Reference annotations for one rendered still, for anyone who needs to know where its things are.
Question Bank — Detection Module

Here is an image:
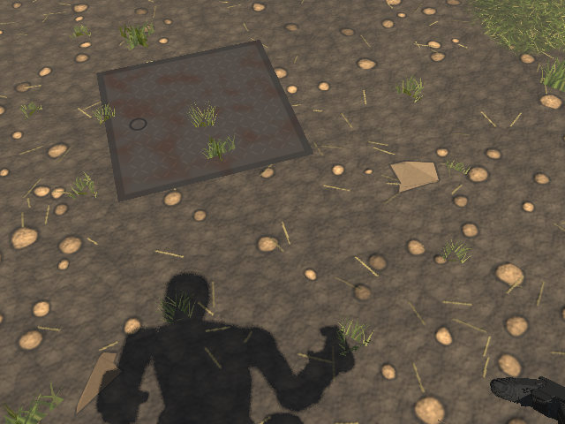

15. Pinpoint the robot right hand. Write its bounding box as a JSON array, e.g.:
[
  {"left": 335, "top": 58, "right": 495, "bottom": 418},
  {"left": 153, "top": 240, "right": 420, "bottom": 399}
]
[{"left": 490, "top": 376, "right": 565, "bottom": 424}]

